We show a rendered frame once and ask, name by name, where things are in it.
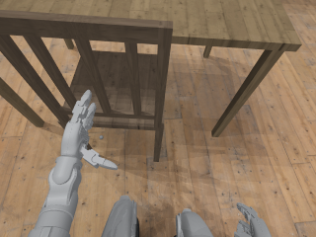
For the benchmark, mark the right robot hand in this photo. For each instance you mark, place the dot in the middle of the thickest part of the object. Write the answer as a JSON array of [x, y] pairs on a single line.
[[257, 226]]

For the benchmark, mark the table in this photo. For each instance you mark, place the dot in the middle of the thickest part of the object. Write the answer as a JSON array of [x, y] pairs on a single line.
[[251, 24]]

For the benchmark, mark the chair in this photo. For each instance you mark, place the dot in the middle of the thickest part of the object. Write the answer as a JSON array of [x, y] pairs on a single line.
[[128, 87]]

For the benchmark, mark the robot left forearm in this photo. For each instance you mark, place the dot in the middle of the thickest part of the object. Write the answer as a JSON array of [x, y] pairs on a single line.
[[59, 207]]

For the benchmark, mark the robot left thigh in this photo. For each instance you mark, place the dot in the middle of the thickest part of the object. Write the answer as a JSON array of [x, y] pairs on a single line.
[[122, 216]]

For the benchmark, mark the robot right shin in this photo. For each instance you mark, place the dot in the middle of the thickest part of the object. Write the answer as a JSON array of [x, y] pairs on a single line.
[[186, 209]]

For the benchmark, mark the left robot hand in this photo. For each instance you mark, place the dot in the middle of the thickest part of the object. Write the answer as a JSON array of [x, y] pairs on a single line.
[[76, 131]]

